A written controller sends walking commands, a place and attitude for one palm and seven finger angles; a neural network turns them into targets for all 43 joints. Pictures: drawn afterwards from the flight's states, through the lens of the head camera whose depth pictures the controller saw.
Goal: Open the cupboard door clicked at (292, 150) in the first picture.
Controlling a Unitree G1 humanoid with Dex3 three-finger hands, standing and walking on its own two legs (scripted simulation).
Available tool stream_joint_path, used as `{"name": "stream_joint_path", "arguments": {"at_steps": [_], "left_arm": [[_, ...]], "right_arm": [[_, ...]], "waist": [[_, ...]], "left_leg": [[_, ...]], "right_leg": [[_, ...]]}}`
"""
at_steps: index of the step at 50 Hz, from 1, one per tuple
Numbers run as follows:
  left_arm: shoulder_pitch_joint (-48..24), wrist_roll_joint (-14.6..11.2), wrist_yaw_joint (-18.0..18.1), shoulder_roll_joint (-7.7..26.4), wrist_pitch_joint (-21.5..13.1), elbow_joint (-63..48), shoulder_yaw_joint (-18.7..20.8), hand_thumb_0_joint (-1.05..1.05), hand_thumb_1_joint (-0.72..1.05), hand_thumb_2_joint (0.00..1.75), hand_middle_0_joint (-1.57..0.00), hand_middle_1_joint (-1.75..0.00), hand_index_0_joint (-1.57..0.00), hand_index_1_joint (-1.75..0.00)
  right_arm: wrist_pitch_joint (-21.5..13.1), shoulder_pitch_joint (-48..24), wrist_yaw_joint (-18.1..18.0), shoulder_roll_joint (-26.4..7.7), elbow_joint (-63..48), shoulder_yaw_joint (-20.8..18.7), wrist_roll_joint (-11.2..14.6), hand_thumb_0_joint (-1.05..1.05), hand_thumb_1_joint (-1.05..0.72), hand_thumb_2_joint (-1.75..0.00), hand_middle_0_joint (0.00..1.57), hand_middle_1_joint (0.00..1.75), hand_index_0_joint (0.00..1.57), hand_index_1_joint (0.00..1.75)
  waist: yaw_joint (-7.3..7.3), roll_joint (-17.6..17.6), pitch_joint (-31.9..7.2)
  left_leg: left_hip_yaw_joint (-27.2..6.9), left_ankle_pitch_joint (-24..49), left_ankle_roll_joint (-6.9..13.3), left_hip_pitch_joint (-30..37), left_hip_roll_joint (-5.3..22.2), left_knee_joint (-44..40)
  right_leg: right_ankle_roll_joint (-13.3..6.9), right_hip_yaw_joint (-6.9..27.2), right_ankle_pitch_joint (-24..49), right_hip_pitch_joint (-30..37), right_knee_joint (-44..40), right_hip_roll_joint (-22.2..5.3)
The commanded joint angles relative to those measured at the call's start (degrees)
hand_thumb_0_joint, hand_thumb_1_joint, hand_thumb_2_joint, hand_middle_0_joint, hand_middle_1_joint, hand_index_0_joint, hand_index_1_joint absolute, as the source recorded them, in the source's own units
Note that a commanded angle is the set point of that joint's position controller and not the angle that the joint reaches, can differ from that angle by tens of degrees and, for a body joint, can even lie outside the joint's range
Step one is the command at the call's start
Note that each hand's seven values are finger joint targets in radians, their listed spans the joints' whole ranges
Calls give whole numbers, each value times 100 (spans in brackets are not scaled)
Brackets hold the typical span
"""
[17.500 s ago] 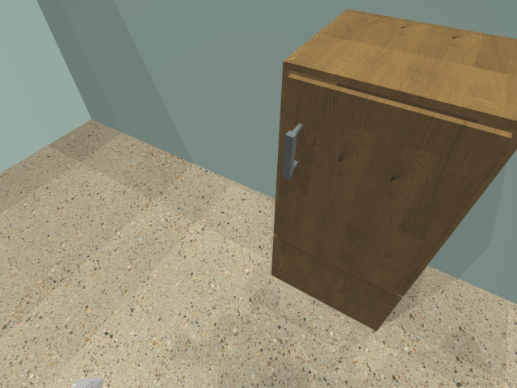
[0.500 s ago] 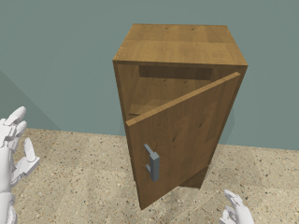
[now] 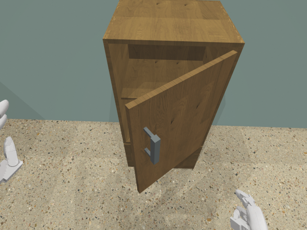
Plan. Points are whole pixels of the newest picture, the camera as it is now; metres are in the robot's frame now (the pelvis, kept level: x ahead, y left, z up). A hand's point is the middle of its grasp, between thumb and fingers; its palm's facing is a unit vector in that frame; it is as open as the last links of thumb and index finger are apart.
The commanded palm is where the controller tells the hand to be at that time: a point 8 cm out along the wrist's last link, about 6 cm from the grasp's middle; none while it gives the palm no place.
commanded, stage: step back with the hand held close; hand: left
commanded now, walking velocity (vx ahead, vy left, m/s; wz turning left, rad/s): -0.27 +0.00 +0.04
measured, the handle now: (150, 146) +0.36 +0.03 -0.01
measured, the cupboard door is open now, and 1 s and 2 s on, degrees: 39 39 39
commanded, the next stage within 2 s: stop stepping back and stand still in 0.90 s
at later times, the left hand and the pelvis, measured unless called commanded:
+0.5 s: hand out of the picture +0.13 +0.27 +0.17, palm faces +0.51 -0.70 -0.50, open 7.4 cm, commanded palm +0.06 +0.30 +0.18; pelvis -0.06 +0.00 -0.02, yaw +3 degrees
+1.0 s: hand out of the picture +0.06 +0.23 +0.17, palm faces +0.48 -0.76 -0.44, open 7.4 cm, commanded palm +0.00 +0.27 +0.18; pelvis -0.13 -0.03 -0.01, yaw +1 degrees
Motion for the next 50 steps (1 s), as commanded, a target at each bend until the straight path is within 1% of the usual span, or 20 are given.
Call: {"name": "stream_joint_path", "arguments": {"at_steps": [1, 4, 12, 17, 22, 27, 29, 31, 33, 35, 37, 39, 40, 43, 44, 45, 46, 47, 49, 50], "left_arm": [[-142, 6, 194, 865, -380, -1119, 729, 0, 90, 90, -20, -30, -20, -30], [-282, 62, 210, 838, -446, -1153, 702, 0, 90, 90, -20, -30, -20, -30], [-535, 103, 318, 923, -582, -1342, 777, 0, 90, 90, -20, -30, -20, -30], [-391, 117, 346, 956, -659, -1381, 920, 0, 90, 90, -20, -30, -20, -30], [-423, 170, 302, 910, -720, -1369, 982, 0, 90, 90, -20, -30, -20, -30], [-649, 77, 300, 965, -698, -1381, 895, 0, 90, 90, -20, -30, -20, -30], [-639, 23, 333, 1071, -718, -1474, 919, 0, 90, 90, -20, -30, -20, -30], [-452, -14, 382, 1124, -767, -1512, 990, 0, 90, 90, -20, -30, -20, -30], [-345, -10, 386, 1111, -814, -1711, 1059, 0, 90, 90, -20, -30, -20, -30], [-385, 95, 382, 1145, -836, -1942, 1281, 0, 90, 90, -20, -30, -20, -30], [-343, -14, 368, 1214, -781, -2075, 1304, 0, 90, 90, -20, -30, -20, -30], [189, -102, 353, 919, -709, -1500, 1130, 0, 90, 90, -20, -30, -20, -30], [167, -111, 369, 898, -701, -1426, 1080, 0, 90, 90, -20, -30, -20, -30], [-295, -150, 276, 756, -691, -1563, 641, 0, 90, 90, -20, -30, -20, -30], [-497, -154, 223, 775, -722, -1606, 575, 0, 90, 90, -20, -30, -20, -30], [-741, -77, 210, 961, -781, -1720, 606, 0, 90, 90, -20, -30, -20, -30], [-943, -101, 218, 1119, -837, -1664, 611, 0, 90, 90, -20, -30, -20, -30], [-1169, -30, 298, 1454, -878, -1659, 791, 0, 90, 90, -20, -30, -20, -30], [-883, 44, 262, 1370, -634, -1385, 761, 0, 90, 90, -20, -30, -20, -30], [-770, 75, 249, 1463, -577, -1374, 872, 0, 90, 90, -20, -30, -20, -30]], "right_arm": [[-371, -573, -51, -683, -986, -200, -6, 0, -90, -90, 20, 30, 20, 30], [-423, -516, -37, -723, -1018, -209, 10, 0, -90, -90, 20, 30, 20, 30], [-545, -391, -72, -707, -968, -179, -35, 0, -90, -90, 20, 30, 20, 30], [-611, -357, -73, -698, -949, -191, -36, 0, -90, -90, 20, 30, 20, 30], [-635, -360, -35, -727, -946, -249, -32, 0, -90, -90, 20, 30, 20, 30], [-589, -323, 29, -666, -827, -262, -49, 0, -90, -90, 20, 30, 20, 30], [-516, -269, 67, -623, -758, -261, -43, 0, -90, -90, 20, 30, 20, 30], [-444, -268, 55, -636, -720, -273, -44, 0, -90, -90, 20, 30, 20, 30], [-422, -313, 19, -715, -821, -277, -58, 0, -90, -90, 20, 30, 20, 30], [-501, -619, -41, -776, -922, -323, -85, 0, -90, -90, 20, 30, 20, 30], [-695, -461, -13, -527, -798, -414, -84, 0, -90, -90, 20, 30, 20, 30], [-846, -499, 105, -588, -651, -482, -32, 0, -90, -90, 20, 30, 20, 30], [-899, -518, 93, -548, -663, -423, -60, 0, -90, -90, 20, 30, 20, 30], [-958, -430, 141, -517, -354, -274, -159, 0, -90, -90, 20, 30, 20, 30], [-960, -471, 153, -533, -302, -263, -183, 0, -90, -90, 20, 30, 20, 30], [-915, -433, 157, -485, -235, -274, -204, 0, -90, -90, 20, 30, 20, 30], [-873, -508, 157, -306, -237, -209, -171, 0, -90, -90, 20, 30, 20, 30], [-881, -621, 139, -295, -231, -148, -176, 0, -90, -90, 20, 30, 20, 30], [-824, -748, 111, -278, -399, -163, -91, 0, -90, -90, 20, 30, 20, 30], [-736, -911, 79, -206, -408, -66, -99, 0, -90, -90, 20, 30, 20, 30]], "waist": [[41, 502, -626], [-4, 277, -419], [-42, 211, -401], [-17, 483, -594], [-34, 422, -469], [-84, -430, -524], [-131, -627, -657], [-162, -319, -776], [-170, 398, -777], [-28, 1963, -839], [-56, 1076, -1151], [-20, 1212, -1045], [-56, 1362, -754], [-71, 1177, -599], [-44, 1059, -549], [-105, 692, -550], [-105, -293, -725], [3, -687, -824], [74, -1469, -1055], [69, -1171, -1072]], "left_leg": [[-682, -791, 245, -1781, 603, -950], [-744, -1737, 321, -2225, 578, -863], [-828, -2227, 304, -2196, 489, -529], [-1043, -2387, 379, -2619, 629, -806], [-1010, -2787, 467, -3346, 641, -610], [-652, -2225, 201, -2136, 191, 543], [-516, -1819, 83, -1241, 30, 1018], [-716, -1844, 111, -972, 145, 807], [-1265, -2583, 340, -1877, 591, -124], [-2509, -3476, 832, -3732, 1823, -1890], [-2167, -1406, 870, -2262, 1930, -1420], [-1582, -1677, 722, -1675, 1863, -1357], [-1616, -1597, 791, -1814, 1862, -1355], [-1334, -1231, 420, -1007, 1619, -1391], [-1133, -1051, 221, -814, 1431, -1115], [-812, -659, 11, -503, 1088, -392], [-250, -406, -298, -187, 578, 710], [-28, -525, -432, -168, 211, 1824], [-271, -1132, -340, -1497, -45, 2716], [-248, -1076, -296, -1635, 16, 2520]], "right_leg": [[-11, 417, 552, 1584, 390, -80], [-20, 573, -122, 1403, 305, -109], [-87, 782, -1348, 751, 23, -197], [-31, 655, -785, 1235, 611, 18], [-61, 955, -433, 1520, 975, 39], [-298, 1608, -1433, 0, -159, -510], [-369, 1567, -1948, -848, -628, -706], [-324, 1242, -2057, -1069, -503, -623], [-126, 875, -1999, -435, 462, -197], [150, 143, -1091, 1328, 3256, 653], [84, 410, -1878, 323, 4088, 670], [50, 206, -2134, 75, 3781, 595], [26, 235, -2113, 155, 3236, 469], [-96, -68, -2238, 140, 936, 452], [-184, 3, -1893, 141, -45, 365], [-443, 770, -1319, -143, -870, -141], [-771, 1951, -508, -586, -1243, -1035], [-938, 2329, 969, -824, -1402, -1668], [-585, 1592, 4429, 660, -417, -1424], [-750, 1518, 4978, 950, -137, -1459]]}}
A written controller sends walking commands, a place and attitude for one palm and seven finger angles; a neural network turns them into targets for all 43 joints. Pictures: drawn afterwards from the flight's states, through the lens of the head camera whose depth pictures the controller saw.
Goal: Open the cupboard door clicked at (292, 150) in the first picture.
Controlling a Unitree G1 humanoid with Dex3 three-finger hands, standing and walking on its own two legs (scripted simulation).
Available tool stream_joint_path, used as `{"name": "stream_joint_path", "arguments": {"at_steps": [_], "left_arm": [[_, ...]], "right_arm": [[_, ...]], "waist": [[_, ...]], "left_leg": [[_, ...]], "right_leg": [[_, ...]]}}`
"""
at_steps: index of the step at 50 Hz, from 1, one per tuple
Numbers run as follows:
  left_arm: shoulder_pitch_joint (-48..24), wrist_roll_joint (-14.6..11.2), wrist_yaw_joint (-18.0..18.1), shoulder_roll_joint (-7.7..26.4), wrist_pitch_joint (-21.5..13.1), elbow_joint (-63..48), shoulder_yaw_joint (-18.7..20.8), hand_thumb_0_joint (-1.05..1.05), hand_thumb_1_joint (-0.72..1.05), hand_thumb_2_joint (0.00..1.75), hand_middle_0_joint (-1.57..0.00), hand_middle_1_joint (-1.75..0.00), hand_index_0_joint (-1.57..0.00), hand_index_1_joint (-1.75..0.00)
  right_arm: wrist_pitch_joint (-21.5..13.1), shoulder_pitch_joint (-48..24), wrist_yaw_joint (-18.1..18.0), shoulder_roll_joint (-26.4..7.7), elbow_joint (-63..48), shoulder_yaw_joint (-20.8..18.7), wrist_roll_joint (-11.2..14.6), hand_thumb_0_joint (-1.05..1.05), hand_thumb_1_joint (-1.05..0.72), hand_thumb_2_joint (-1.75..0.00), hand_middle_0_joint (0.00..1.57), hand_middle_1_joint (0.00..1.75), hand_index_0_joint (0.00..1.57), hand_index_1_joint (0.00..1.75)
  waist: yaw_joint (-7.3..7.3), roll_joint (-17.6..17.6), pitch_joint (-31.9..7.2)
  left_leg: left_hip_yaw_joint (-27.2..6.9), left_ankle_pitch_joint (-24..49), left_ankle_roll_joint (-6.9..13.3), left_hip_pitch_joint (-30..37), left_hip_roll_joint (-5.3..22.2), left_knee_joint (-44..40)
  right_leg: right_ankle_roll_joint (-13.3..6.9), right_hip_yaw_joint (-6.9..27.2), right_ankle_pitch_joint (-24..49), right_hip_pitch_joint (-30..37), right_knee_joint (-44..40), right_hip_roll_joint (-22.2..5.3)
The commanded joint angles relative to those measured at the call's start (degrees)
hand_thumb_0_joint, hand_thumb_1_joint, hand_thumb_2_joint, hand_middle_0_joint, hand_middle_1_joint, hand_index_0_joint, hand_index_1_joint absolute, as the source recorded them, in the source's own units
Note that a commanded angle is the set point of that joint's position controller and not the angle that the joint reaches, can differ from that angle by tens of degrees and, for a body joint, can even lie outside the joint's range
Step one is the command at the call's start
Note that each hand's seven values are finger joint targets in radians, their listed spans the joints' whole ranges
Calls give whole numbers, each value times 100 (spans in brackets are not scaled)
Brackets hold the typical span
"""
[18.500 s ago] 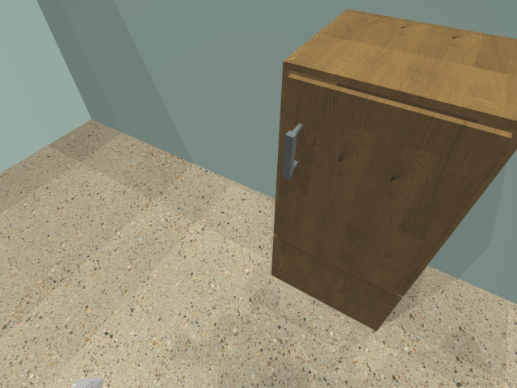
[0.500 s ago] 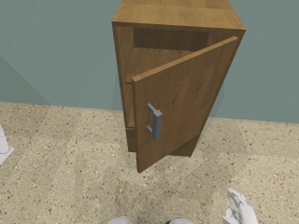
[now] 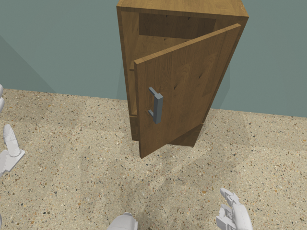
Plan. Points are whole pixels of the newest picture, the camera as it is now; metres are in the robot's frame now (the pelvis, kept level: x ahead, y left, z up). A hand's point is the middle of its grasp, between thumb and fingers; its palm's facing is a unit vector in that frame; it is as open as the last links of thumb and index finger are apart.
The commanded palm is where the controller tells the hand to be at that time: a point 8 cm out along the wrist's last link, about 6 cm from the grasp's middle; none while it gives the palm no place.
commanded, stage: stop stepping back and stand still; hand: left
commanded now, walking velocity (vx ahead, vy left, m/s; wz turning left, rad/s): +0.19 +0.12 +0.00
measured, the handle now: (154, 105) +0.49 +0.06 +0.00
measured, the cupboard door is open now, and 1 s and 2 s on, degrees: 39 39 39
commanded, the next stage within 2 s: let the arm hang, fingers relaxed in 0.80 s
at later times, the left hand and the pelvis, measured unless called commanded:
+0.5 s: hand (2, 204) +0.12 +0.25 +0.17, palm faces +0.43 -0.78 -0.46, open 7.4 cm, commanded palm +0.08 +0.28 +0.19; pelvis -0.07 -0.02 +0.01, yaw -2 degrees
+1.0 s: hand (48, 204) +0.15 +0.24 +0.05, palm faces +0.23 -0.86 -0.46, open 7.4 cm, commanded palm none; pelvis -0.07 -0.01 +0.00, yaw +1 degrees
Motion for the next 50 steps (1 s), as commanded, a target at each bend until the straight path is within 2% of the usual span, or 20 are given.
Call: {"name": "stream_joint_path", "arguments": {"at_steps": [1, 4, 6, 7, 9, 10, 13, 15, 18, 20, 26, 32, 36, 39, 41, 44, 45, 46, 49, 50], "left_arm": [[-77, 10, 102, 1556, -100, -1070, 897, 0, 90, 90, -20, -30, -20, -30], [362, -84, 125, 1412, 10, -1329, 888, 0, 90, 90, -20, -30, -20, -30], [778, -139, 121, 1449, 48, -1543, 992, 0, 90, 90, -20, -30, -20, -30], [821, -141, 81, 1490, 10, -1614, 982, 0, 90, 90, -20, -30, -20, -30], [1064, -151, 76, 1567, 51, -1505, 1140, 0, 90, 90, -20, -30, -20, -30], [1037, -140, 33, 1592, 38, -1649, 1143, 0, 90, 90, -20, -30, -20, -30], [1130, -180, 48, 1449, 61, -1473, 1055, 0, 90, 90, -20, -30, -20, -30], [1055, -177, 73, 1485, 48, -1243, 1093, 0, 90, 90, -20, -30, -20, -30], [829, -217, 103, 1328, 49, -851, 865, 0, 90, 90, -20, -30, -20, -30], [204, -134, 155, 1416, 18, -854, 809, 0, 90, 90, -20, -30, -20, -30], [-456, 14, 183, 1225, -22, -567, 412, 0, 90, 90, -20, -30, -20, -30], [-96, 4, 124, 1262, -123, -776, 627, 0, 90, 90, -20, -30, -20, -30], [-135, 23, 139, 1176, -117, -582, 640, 0, 90, 90, -20, -30, -20, -30], [-27, 25, 120, 1119, -58, -487, 593, 0, 90, 90, -20, -30, -20, -30], [57, 10, 107, 1111, -20, -399, 563, 0, 90, 90, -20, -30, -20, -30], [29, -52, 73, 1159, -47, -542, 566, 0, 90, 90, -20, -30, -20, -30], [-460, 208, -681, 60, 717, 3768, -1941, 0, 90, 90, -20, -30, -20, -30], [-381, 346, -833, -131, 1284, 3947, -1659, 0, 90, 90, -20, -30, -20, -30], [-839, 315, -840, -222, 1451, 4649, -1733, 0, 90, 90, -20, -30, -20, -30], [-986, 327, -824, -142, 1447, 4994, -1737, 0, 90, 90, -20, -30, -20, -30]], "right_arm": [[-149, -509, -195, -560, -1159, -77, 69, 0, -90, -90, 20, 30, 20, 30], [-51, -301, -266, -782, -1252, -53, 91, 0, -90, -90, 20, 30, 20, 30], [-58, -156, -243, -1013, -1398, -210, 150, 0, -90, -90, 20, 30, 20, 30], [-108, -104, -177, -1053, -1462, -258, 194, 0, -90, -90, 20, 30, 20, 30], [-179, 2, -113, -927, -1471, -226, 84, 0, -90, -90, 20, 30, 20, 30], [-251, 23, -73, -937, -1447, -225, 38, 0, -90, -90, 20, 30, 20, 30], [-301, -13, -78, -1009, -1428, -175, 68, 0, -90, -90, 20, 30, 20, 30], [-255, -137, -125, -1131, -1430, -177, 74, 0, -90, -90, 20, 30, 20, 30], [-178, 1, -117, -1025, -1297, -268, 101, 0, -90, -90, 20, 30, 20, 30], [-133, -17, -144, -1019, -1190, -290, 83, 0, -90, -90, 20, 30, 20, 30], [-244, 38, -270, -984, -1062, -225, 57, 0, -90, -90, 20, 30, 20, 30], [-288, 23, -223, -971, -1138, -179, 21, 0, -90, -90, 20, 30, 20, 30], [-375, 26, -263, -983, -1116, -172, 44, 0, -90, -90, 20, 30, 20, 30], [-385, 8, -259, -971, -1110, -166, 47, 0, -90, -90, 20, 30, 20, 30], [-398, 11, -244, -954, -1082, -157, 46, 0, -90, -90, 20, 30, 20, 30], [-410, 93, -156, -955, -1049, -215, 46, 0, -90, -90, 20, 30, 20, 30], [-559, -23, 286, -1235, 319, -458, 169, 0, -90, -90, 20, 30, 20, 30], [-42, 579, 300, -1185, 421, -510, 61, 0, -90, -90, 20, 30, 20, 30], [493, 662, 241, -946, 328, -345, 9, 0, -90, -90, 20, 30, 20, 30], [572, 569, 249, -1015, 328, -363, -24, 0, -90, -90, 20, 30, 20, 30]], "waist": [[-249, -826, -1053], [-407, -39, -1235], [-266, 615, -1693], [-250, 715, -1760], [-360, 1568, -1574], [-335, 1747, -1457], [-351, 999, -951], [-367, 693, -685], [-458, -413, -520], [-433, -521, -277], [-415, 174, -112], [-395, 436, 100], [-396, 772, -4], [-379, 817, -185], [-361, 473, -178], [-399, -131, -477], [-722, -487, -376], [-677, -404, -669], [-487, -1402, -363], [-438, -1392, -303]], "left_leg": [[51, -833, 22, 328, -244, 676], [222, 838, 142, 1512, -348, -1476], [-424, 4327, 401, 2995, 571, -1903], [-602, 4906, 490, 3548, 896, -1818], [-809, 5934, 327, 3754, 903, -1782], [-765, 5629, 233, 3662, 846, -1863], [-611, 3040, 482, 2208, 929, -2163], [-502, 1132, 474, 1246, 628, -2060], [-177, -434, 233, 1420, -100, -671], [-208, -607, 211, 1018, -126, 407], [-117, -438, 470, 2097, -75, -1545], [-710, -1227, 552, 1393, 248, -2181], [-1387, -1853, 690, 1087, 808, -2965], [-1183, -1272, 697, 1151, 854, -2778], [-913, -998, 610, 1033, 665, -2495], [-239, 113, 385, 1430, 69, -1284], [-190, 1092, 265, 1508, 219, 20], [-317, 968, 223, 1612, 182, -183], [-230, -139, 323, 1041, -107, -54], [-213, -275, 339, 955, -141, -92]], "right_leg": [[-506, 964, 6550, 875, -534, -1768], [-183, 572, 5689, 965, -221, -1188], [204, 211, 3105, 339, 167, -497], [211, 230, 1500, -202, 149, -316], [225, -219, 360, -752, 286, -100], [198, -281, 203, -734, 338, -86], [261, -274, 484, 206, -186, -211], [210, 40, 1428, 798, -851, -393], [-268, 1795, -610, -406, -2146, -1371], [-615, 2355, -1332, -631, -2403, -1818], [-209, 1131, -1069, -892, -1706, -1213], [-42, 784, -1018, -612, -1185, -648], [139, 89, 140, -132, -148, -197], [158, -58, 581, 113, -111, -220], [113, 152, 746, 248, -428, -309], [-153, 1150, 1070, 89, -1155, -856], [-325, 807, 2722, -536, -519, -1428], [-501, 888, 3506, -520, -362, -1513], [-658, 624, 3072, -168, -493, -1435], [-698, 630, 3156, -31, -516, -1466]]}}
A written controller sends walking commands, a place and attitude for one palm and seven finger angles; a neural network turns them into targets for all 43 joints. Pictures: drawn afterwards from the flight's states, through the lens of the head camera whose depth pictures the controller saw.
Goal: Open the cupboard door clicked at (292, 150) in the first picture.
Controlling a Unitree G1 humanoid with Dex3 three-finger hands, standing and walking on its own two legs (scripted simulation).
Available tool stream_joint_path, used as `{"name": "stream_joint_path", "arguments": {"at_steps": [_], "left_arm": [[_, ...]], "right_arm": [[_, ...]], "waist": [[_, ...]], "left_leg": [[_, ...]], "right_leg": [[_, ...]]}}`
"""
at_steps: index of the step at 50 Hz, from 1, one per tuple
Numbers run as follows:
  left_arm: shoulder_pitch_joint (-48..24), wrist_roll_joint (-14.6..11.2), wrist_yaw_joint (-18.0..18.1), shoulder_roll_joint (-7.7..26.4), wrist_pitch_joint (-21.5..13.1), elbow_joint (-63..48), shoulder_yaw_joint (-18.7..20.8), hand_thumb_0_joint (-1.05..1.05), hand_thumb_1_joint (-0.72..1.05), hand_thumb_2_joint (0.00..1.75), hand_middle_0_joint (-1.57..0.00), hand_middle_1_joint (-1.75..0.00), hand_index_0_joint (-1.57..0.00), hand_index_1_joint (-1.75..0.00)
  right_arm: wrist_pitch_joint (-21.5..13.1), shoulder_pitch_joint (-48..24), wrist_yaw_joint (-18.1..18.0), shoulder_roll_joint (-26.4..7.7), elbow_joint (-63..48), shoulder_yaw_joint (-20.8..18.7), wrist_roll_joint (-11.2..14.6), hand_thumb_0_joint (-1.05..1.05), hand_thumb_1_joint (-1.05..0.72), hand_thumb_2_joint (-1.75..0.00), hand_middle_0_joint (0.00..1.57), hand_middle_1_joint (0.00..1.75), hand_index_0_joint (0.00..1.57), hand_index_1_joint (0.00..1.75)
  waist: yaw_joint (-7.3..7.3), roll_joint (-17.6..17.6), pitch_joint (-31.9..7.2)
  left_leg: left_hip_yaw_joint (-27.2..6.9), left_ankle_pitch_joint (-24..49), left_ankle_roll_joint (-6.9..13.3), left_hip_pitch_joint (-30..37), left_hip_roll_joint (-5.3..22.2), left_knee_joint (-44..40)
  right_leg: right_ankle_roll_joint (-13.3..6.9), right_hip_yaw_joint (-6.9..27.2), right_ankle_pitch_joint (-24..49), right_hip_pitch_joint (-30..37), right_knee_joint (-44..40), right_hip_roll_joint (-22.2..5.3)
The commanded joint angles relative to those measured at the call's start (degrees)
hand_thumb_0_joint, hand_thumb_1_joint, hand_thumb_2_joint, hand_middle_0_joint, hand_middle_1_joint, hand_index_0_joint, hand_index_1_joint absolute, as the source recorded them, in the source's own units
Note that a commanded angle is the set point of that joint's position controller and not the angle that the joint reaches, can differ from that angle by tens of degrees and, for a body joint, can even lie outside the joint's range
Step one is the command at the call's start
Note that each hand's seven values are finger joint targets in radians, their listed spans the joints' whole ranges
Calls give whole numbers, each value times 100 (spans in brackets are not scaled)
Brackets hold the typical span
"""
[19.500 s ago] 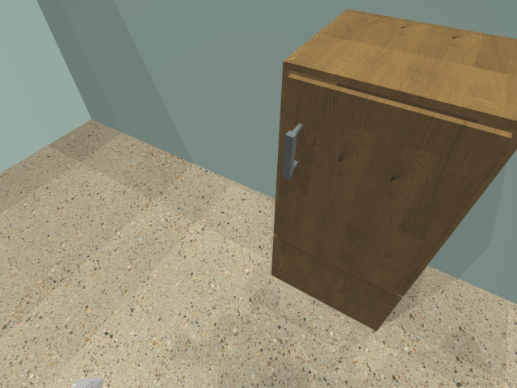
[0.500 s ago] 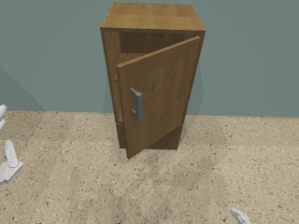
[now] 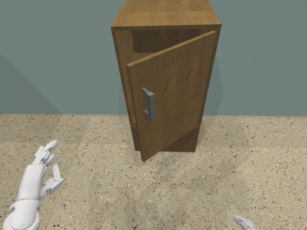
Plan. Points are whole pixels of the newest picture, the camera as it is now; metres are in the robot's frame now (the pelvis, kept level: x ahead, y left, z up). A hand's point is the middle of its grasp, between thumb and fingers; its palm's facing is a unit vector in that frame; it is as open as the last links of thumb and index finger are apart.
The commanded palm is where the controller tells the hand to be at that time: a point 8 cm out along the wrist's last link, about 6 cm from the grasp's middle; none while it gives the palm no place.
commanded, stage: let the arm hang, fingers relaxed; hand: left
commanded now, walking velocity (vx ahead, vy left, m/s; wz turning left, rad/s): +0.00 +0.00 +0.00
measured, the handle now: (148, 104) +0.56 +0.05 +0.00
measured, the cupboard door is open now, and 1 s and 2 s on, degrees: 39 39 39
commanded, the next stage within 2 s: look to check the result in 1.00 s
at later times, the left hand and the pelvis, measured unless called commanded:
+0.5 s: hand out of the picture -0.03 +0.19 -0.15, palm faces +0.02 -0.96 -0.27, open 7.2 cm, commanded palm none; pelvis +0.00 +0.00 +0.02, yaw +0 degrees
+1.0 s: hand out of the picture +0.00 +0.16 -0.16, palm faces +0.03 -0.98 -0.20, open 7.3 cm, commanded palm none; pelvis +0.00 -0.01 +0.02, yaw +0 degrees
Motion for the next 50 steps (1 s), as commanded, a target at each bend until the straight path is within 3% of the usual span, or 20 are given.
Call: {"name": "stream_joint_path", "arguments": {"at_steps": [1, 2, 3, 4, 5, 6, 8, 10, 12, 16, 23, 33, 39, 48, 50], "left_arm": [[-99, 34, -177, 84, 490, 1952, -534, 0, 90, 90, -20, -30, -20, -30], [-263, 11, -160, 86, 506, 2322, -607, 0, 90, 90, -20, -30, -20, -30], [-336, -20, -160, 22, 518, 2667, -670, 0, 90, 90, -20, -30, -20, -30], [-374, -47, -159, -27, 531, 3012, -716, 0, 90, 90, -20, -30, -20, -30], [-437, -70, -135, -14, 550, 3367, -770, 0, 90, 90, -20, -30, -20, -30], [-418, -90, -137, -45, 539, 3750, -801, 0, 90, 90, -20, -30, -20, -30], [-283, -119, -144, -78, 489, 4395, -861, 0, 90, 90, -20, -30, -20, -30], [-190, -93, -126, -277, 425, 4743, -793, 0, 90, 90, -20, -30, -20, -30], [-260, -132, -131, -173, 406, 5025, -856, 0, 90, 90, -20, -30, -20, -30], [-303, -147, -123, -196, 402, 5504, -947, 0, 90, 90, -20, -30, -20, -30], [-172, -164, -81, -242, 417, 5931, -989, 0, 90, 90, -20, -30, -20, -30], [-62, -162, -37, -387, 431, 6027, -977, 0, 90, 90, -20, -30, -20, -30], [-10, -164, -33, -498, 420, 6052, -972, 0, 90, 90, -20, -30, -20, -30], [5, -163, -37, -494, 405, 6016, -959, 0, 90, 90, -20, -30, -20, -30], [17, -160, -31, -500, 403, 6011, -957, 0, 90, 90, -20, -30, -20, -30]], "right_arm": [[373, 152, -6, -555, -235, -190, -87, 0, -90, -90, 20, 30, 20, 30], [442, 176, -12, -538, -128, -150, -117, 0, -90, -90, 20, 30, 20, 30], [466, 167, -20, -529, -23, -88, -147, 0, -90, -90, 20, 30, 20, 30], [457, 55, -32, -580, 102, -42, -168, 0, -90, -90, 20, 30, 20, 30], [460, -56, -53, -586, 196, 19, -155, 0, -90, -90, 20, 30, 20, 30], [455, -120, -82, -559, 338, 64, -136, 0, -90, -90, 20, 30, 20, 30], [465, -131, -129, -445, 608, 112, -77, 0, -90, -90, 20, 30, 20, 30], [487, 41, -164, -279, 827, 81, -89, 0, -90, -90, 20, 30, 20, 30], [513, 223, -159, -205, 1049, 84, -64, 0, -90, -90, 20, 30, 20, 30], [551, 472, -170, -197, 1399, 72, -39, 0, -90, -90, 20, 30, 20, 30], [576, 699, -186, -122, 1742, 92, -35, 0, -90, -90, 20, 30, 20, 30], [584, 890, -183, 115, 1920, 117, -56, 0, -90, -90, 20, 30, 20, 30], [550, 899, -206, 195, 1924, 121, -65, 0, -90, -90, 20, 30, 20, 30], [547, 977, -209, 192, 1909, 97, -55, 0, -90, -90, 20, 30, 20, 30], [550, 936, -212, 171, 1891, 87, -46, 0, -90, -90, 20, 30, 20, 30]], "waist": [[-55, -1589, 141], [-99, -1312, 133], [-93, -823, 120], [-12, 13, 127], [58, 498, 163], [105, 601, 197], [132, 279, 156], [71, 451, -23], [13, 503, -136], [-27, -256, 264], [-27, -530, 567], [-16, -479, 819], [9, -172, 835], [-12, -363, 742], [-7, -261, 774]], "left_leg": [[-233, -53, 166, -122, 91, 13], [-351, 691, 199, 257, 183, -383], [-603, 1648, 255, 572, 385, -754], [-866, 2294, 335, 608, 646, -1013], [-1114, 2391, 453, 436, 847, -1343], [-1107, 2378, 498, 286, 901, -1504], [-805, 1652, 310, 297, 666, -1519], [-541, 1173, 177, 650, 497, -1484], [-483, 994, 157, 773, 469, -1563], [-482, 877, 170, 837, 495, -1747], [-417, 670, 182, 876, 466, -1893], [-373, 536, 165, 747, 401, -1892], [-383, 595, 155, 688, 426, -1945], [-351, 627, 161, 755, 416, -1885], [-352, 640, 158, 792, 420, -1870]], "right_leg": [[-477, 1259, 2617, 373, -805, -1364], [-317, 1163, 2293, 216, -751, -1242], [-76, 1021, 1997, 89, -609, -1000], [111, 837, 1691, 134, -442, -754], [223, 711, 1045, 367, -445, -578], [253, 666, 859, 656, -569, -529], [159, 914, 1079, 961, -1074, -652], [94, 982, 1279, 970, -1394, -780], [64, 982, 1260, 1048, -1523, -819], [73, 896, 914, 824, -1789, -801], [92, 914, 318, 644, -2022, -793], [102, 954, -74, 430, -2068, -802], [85, 960, 188, 475, -1963, -781], [101, 968, 190, 510, -2000, -792], [96, 959, 192, 451, -1998, -783]]}}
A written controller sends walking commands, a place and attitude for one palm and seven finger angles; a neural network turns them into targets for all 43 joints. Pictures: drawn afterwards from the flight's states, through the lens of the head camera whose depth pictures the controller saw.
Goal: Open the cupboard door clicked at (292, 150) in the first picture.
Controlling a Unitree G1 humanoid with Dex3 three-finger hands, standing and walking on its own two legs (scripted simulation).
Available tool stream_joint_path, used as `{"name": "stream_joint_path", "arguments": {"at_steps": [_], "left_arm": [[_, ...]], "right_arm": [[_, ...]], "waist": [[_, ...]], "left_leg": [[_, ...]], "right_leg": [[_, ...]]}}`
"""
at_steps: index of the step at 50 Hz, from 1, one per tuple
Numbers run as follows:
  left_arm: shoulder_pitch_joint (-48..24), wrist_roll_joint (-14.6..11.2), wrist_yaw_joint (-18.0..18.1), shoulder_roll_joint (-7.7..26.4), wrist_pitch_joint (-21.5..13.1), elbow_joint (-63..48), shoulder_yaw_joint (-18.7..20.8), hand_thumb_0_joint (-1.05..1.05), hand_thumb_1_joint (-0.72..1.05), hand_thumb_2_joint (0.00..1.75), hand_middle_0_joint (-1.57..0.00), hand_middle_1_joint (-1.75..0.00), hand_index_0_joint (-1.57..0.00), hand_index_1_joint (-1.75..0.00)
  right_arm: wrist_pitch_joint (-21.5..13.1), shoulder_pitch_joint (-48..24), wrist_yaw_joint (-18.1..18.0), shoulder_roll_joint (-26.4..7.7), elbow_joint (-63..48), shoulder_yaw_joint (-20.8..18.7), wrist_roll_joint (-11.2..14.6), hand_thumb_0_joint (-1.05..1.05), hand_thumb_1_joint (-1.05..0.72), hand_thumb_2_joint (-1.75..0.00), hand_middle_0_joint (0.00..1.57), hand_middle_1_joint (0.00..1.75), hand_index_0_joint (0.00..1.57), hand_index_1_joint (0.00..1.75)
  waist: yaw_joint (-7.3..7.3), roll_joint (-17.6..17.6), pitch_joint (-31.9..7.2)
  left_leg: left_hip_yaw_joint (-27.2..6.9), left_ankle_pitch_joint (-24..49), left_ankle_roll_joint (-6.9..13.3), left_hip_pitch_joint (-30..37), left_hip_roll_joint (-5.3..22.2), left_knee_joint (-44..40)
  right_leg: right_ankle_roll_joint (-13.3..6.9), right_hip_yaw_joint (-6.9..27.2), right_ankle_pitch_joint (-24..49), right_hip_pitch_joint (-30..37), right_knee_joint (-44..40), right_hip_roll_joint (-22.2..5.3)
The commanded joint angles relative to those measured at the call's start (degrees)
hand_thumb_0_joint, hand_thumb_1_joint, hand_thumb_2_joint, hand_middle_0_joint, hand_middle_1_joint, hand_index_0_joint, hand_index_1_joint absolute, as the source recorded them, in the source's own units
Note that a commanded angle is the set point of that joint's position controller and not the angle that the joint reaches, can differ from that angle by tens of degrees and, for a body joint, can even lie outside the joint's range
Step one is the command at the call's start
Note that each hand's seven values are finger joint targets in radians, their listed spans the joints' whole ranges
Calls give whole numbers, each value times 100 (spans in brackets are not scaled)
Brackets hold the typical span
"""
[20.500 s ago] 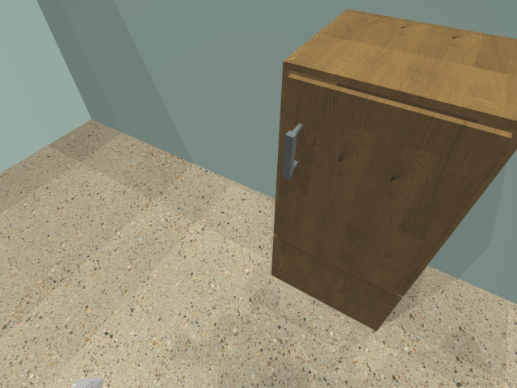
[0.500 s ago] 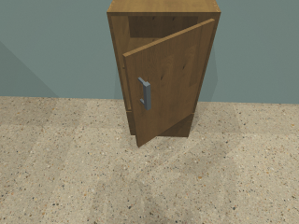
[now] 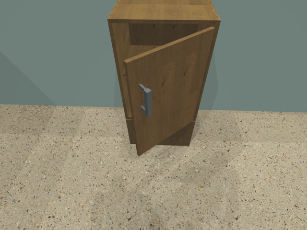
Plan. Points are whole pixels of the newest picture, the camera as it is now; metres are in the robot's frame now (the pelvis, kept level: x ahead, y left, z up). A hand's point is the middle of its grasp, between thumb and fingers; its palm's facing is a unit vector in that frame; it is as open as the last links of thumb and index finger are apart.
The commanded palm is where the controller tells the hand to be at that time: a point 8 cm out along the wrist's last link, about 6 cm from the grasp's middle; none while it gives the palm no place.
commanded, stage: look to check the result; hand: left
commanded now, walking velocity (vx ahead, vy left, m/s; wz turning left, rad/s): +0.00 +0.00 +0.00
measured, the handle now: (145, 100) +0.57 +0.06 -0.02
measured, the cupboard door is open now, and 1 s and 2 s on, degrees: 39 39 39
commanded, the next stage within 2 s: walk to a spot facing it in 0.62 s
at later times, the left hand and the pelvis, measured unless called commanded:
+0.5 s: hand out of the picture +0.01 +0.17 -0.17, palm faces +0.03 -0.98 -0.20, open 7.3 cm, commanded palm none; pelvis +0.01 +0.00 +0.00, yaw +0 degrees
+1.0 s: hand out of the picture +0.03 +0.18 -0.18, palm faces -0.03 -0.98 -0.21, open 7.4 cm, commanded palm none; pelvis +0.01 +0.00 -0.01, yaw -5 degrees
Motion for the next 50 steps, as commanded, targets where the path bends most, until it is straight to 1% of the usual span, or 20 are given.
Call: {"name": "stream_joint_path", "arguments": {"at_steps": [1, 6, 9, 11, 13, 16, 22, 26, 29, 30, 33, 35, 37, 39, 43, 45, 46, 47, 49, 50], "left_arm": [[326, -28, 46, 644, -49, -167, 101, 0, 90, 90, -20, -30, -20, -30], [358, -33, 49, 611, -68, -152, 86, 0, 90, 90, -20, -30, -20, -30], [385, -32, 45, 610, -70, -136, 82, 0, 90, 90, -20, -30, -20, -30], [376, -30, 49, 624, -73, -128, 90, 0, 90, 90, -20, -30, -20, -30], [398, -35, 49, 615, -83, -129, 88, 0, 90, 90, -20, -30, -20, -30], [362, -33, 53, 625, -84, -137, 82, 0, 90, 90, -20, -30, -20, -30], [337, -32, 45, 660, -80, -137, 85, 0, 90, 90, -20, -30, -20, -30], [317, -31, 42, 688, -90, -143, 80, 0, 90, 90, -20, -30, -20, -30], [292, -33, 40, 699, -88, -141, 80, 0, 90, 90, -20, -30, -20, -30], [293, -25, 43, 736, -93, -165, 86, 0, 90, 90, -20, -30, -20, -30], [267, -34, 36, 734, -98, -158, 86, 0, 90, 90, -20, -30, -20, -30], [266, -29, 39, 762, -104, -164, 96, 0, 90, 90, -20, -30, -20, -30], [241, -37, 33, 759, -103, -164, 89, 0, 90, 90, -20, -30, -20, -30], [278, -32, 37, 678, -42, -183, 108, 0, 90, 90, -20, -30, -20, -30], [137, 16, -18, 872, 109, -422, 308, 0, 90, 90, -20, -30, -20, -30], [68, 36, -51, 936, 164, -578, 395, 0, 90, 90, -20, -30, -20, -30], [8, 41, -67, 982, 190, -658, 431, 0, 90, 90, -20, -30, -20, -30], [-31, 45, -82, 981, 203, -737, 450, 0, 90, 90, -20, -30, -20, -30], [-100, 53, -118, 967, 226, -879, 489, 0, 90, 90, -20, -30, -20, -30], [-100, 52, -129, 921, 236, -932, 494, 0, 90, 90, -20, -30, -20, -30]], "right_arm": [[-59, 422, -37, -435, -116, -59, -2, 0, -90, -90, 20, 30, 20, 30], [-82, 394, -48, -467, -114, -53, 0, 0, -90, -90, 20, 30, 20, 30], [-88, 364, -50, -492, -111, -56, 7, 0, -90, -90, 20, 30, 20, 30], [-86, 341, -54, -481, -119, -58, 10, 0, -90, -90, 20, 30, 20, 30], [-87, 340, -55, -509, -115, -54, 2, 0, -90, -90, 20, 30, 20, 30], [-93, 306, -54, -521, -124, -58, 8, 0, -90, -90, 20, 30, 20, 30], [-82, 256, -45, -559, -127, -58, 3, 0, -90, -90, 20, 30, 20, 30], [-93, 199, -47, -581, -134, -63, 8, 0, -90, -90, 20, 30, 20, 30], [-82, 166, -44, -613, -139, -64, 3, 0, -90, -90, 20, 30, 20, 30], [-79, 153, -42, -657, -152, -72, 10, 0, -90, -90, 20, 30, 20, 30], [-97, 143, -43, -655, -135, -64, 2, 0, -90, -90, 20, 30, 20, 30], [-100, 105, -48, -694, -155, -70, 13, 0, -90, -90, 20, 30, 20, 30], [-109, 109, -49, -688, -145, -61, 7, 0, -90, -90, 20, 30, 20, 30], [-63, 152, -76, -589, -135, -65, 7, 0, -90, -90, 20, 30, 20, 30], [32, 166, -134, -759, -313, -228, 7, 0, -90, -90, 20, 30, 20, 30], [65, 89, -142, -824, -476, -304, 9, 0, -90, -90, 20, 30, 20, 30], [69, 93, -149, -832, -529, -328, 6, 0, -90, -90, 20, 30, 20, 30], [66, 76, -151, -865, -597, -354, 3, 0, -90, -90, 20, 30, 20, 30], [45, 6, -157, -950, -724, -401, -6, 0, -90, -90, 20, 30, 20, 30], [41, -41, -159, -1018, -785, -430, -12, 0, -90, -90, 20, 30, 20, 30]], "waist": [[2, -111, 288], [3, 6, 214], [14, -84, 247], [13, -22, 243], [10, -118, 186], [2, -30, 172], [9, -89, 269], [8, -24, 191], [10, -132, 272], [15, -73, 296], [17, -89, 155], [27, -26, 144], [18, -73, 131], [5, 15, 141], [-21, -220, 144], [-21, -178, 108], [-38, -242, 64], [-36, -181, 51], [-33, 35, 22], [-2, 253, 23]], "left_leg": [[-415, 74, 208, -181, 416, -334], [-443, 277, 208, -111, 457, -351], [-433, 294, 199, -106, 459, -370], [-432, 324, 203, -99, 455, -349], [-431, 345, 200, -68, 446, -339], [-454, 405, 204, -26, 474, -357], [-439, 273, 194, -67, 450, -385], [-456, 392, 196, -4, 467, -376], [-460, 314, 191, -29, 451, -388], [-443, 309, 191, -15, 452, -370], [-468, 409, 196, 27, 468, -397], [-454, 456, 196, 51, 473, -378], [-486, 499, 196, 42, 490, -413], [-339, 486, 157, 109, 529, -249], [-78, 84, 161, -43, 609, 134], [19, -203, 167, -89, 614, 289], [22, -300, 190, -106, 655, 312], [-6, -361, 207, -107, 697, 308], [-161, -428, 290, -31, 895, 174], [-290, -499, 371, 6, 1074, 59]], "right_leg": [[99, 921, -400, -251, -763, -832], [85, 874, -61, -167, -670, -824], [100, 853, 10, -150, -661, -825], [105, 857, 51, -131, -670, -833], [109, 861, 96, -88, -679, -840], [100, 846, 189, -82, -644, -833], [114, 861, -30, -120, -731, -850], [115, 840, 169, -62, -689, -848], [122, 864, 45, -104, -741, -847], [128, 874, 11, -139, -770, -843], [112, 846, 181, -4, -711, -854], [119, 855, 262, 6, -720, -855], [106, 836, 340, 42, -676, -850], [101, 959, 594, -107, -571, -855], [-13, 1245, 744, -413, -251, -851], [-54, 1448, 627, -602, -184, -842], [-74, 1495, 599, -652, -120, -835], [-76, 1549, 569, -746, -39, -785], [-33, 1517, 504, -981, 243, -602], [18, 1419, 378, -1131, 467, -471]]}}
